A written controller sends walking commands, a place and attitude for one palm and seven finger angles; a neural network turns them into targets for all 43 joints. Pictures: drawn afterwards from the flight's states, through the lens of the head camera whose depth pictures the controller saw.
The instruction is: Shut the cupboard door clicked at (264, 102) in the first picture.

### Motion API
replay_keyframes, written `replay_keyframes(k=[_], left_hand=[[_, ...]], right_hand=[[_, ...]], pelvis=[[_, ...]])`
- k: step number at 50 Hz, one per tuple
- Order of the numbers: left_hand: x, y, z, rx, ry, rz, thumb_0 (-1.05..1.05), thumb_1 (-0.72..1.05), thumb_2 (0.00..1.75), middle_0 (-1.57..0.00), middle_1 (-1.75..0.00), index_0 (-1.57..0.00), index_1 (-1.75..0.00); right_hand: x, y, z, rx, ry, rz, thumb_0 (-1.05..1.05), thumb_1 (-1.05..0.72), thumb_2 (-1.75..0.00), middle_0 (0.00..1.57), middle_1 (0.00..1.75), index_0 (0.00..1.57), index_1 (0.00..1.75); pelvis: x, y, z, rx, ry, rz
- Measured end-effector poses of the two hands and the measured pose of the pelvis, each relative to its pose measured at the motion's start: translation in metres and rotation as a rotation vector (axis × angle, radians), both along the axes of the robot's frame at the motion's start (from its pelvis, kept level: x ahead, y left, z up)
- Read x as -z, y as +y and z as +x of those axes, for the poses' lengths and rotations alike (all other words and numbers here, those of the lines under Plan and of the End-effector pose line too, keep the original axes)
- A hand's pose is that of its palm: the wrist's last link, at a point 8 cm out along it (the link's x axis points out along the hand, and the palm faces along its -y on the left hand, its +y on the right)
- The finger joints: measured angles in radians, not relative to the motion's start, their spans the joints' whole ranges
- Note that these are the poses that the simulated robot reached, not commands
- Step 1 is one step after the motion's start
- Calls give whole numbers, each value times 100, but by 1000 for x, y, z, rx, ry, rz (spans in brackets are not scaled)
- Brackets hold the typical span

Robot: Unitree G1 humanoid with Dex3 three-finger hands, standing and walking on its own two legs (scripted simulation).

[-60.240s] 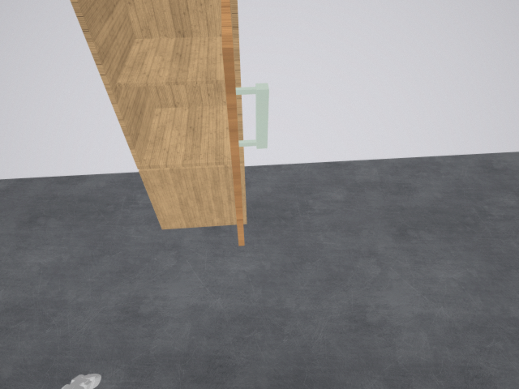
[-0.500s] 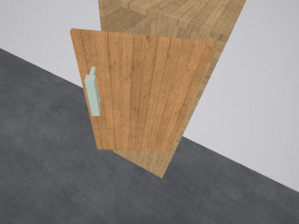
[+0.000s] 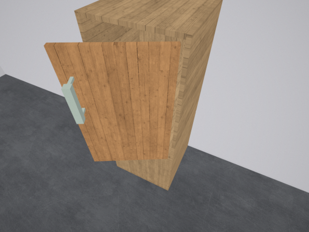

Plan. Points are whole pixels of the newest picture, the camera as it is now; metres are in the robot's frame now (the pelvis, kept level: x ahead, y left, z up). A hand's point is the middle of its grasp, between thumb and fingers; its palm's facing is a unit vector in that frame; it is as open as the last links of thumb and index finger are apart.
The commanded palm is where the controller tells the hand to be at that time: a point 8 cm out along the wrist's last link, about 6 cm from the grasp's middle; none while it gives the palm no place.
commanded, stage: come to a stop and stand still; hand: left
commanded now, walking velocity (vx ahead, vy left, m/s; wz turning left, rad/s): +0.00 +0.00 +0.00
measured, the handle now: (76, 100) +0.48 +0.27 +0.08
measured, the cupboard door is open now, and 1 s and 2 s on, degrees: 29 29 29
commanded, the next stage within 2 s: look again from close up in 0.28 s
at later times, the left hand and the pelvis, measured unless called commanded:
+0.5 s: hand out of the picture -0.05 +0.14 -0.18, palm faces +0.05 -0.99 -0.13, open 7.4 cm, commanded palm none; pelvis +0.00 +0.00 -0.01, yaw +1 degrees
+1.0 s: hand out of the picture +0.04 +0.20 -0.17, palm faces +0.01 -0.98 -0.21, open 7.4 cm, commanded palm +0.11 +0.25 -0.08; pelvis +0.02 +0.02 +0.00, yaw +0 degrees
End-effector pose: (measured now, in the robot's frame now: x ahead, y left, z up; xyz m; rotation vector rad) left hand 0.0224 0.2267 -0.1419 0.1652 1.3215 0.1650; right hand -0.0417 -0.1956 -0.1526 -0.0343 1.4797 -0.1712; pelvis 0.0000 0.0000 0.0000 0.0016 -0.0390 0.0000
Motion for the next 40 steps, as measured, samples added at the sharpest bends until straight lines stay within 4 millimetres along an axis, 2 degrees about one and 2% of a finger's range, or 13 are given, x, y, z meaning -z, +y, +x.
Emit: replay_keyframes(k=[11, 15, 19, 22, 25, 33, 40], left_hand=[[8, -45, -70, -74, 157, -95, 0, 91, 90, -20, -30, -19, -30], [8, -56, -83, -90, 188, -118, 0, 91, 90, -20, -30, -19, -30], [8, -59, -88, -98, 196, -126, 0, 91, 90, -20, -30, -20, -30], [9, -54, -85, -77, 176, -111, 0, 91, 90, -20, -30, -20, -30], [11, -40, -76, -54, 152, -92, 0, 90, 90, -20, -30, -20, -30], [4, 10, -26, -18, 26, 1, 0, 91, 90, -20, -30, -20, -30], [-4, 29, 4, 12, -21, 34, 0, 91, 90, -20, -30, -19, -30]], right_hand=[[-5, -19, 21, -51, -22, -32, 0, -91, -90, 20, 29, 19, 30], [-6, -21, 27, -63, -28, -42, 1, -91, -90, 20, 29, 19, 30], [-6, -22, 30, -68, -26, -47, 1, -92, -90, 20, 29, 19, 30], [-3, -24, 32, -78, -42, -52, 2, -93, -90, 20, 29, 19, 30], [-1, -21, 37, -74, -90, -55, 2, -93, -90, 20, 29, 19, 30], [3, -4, 40, -90, -118, -33, 2, -93, -90, 20, 29, 19, 30], [2, 3, 40, -95, -98, -19, 2, -93, -90, 20, 29, 20, 30]], pelvis=[[-1, -10, 0, -8, 1, -3], [-1, -11, 0, -9, 1, -3], [-1, -11, 1, -12, 3, -4], [3, -6, -1, -10, 16, -29], [6, 1, -1, -14, 16, -29], [6, 14, 4, -12, 12, -8], [4, 20, 9, -6, 23, 1]])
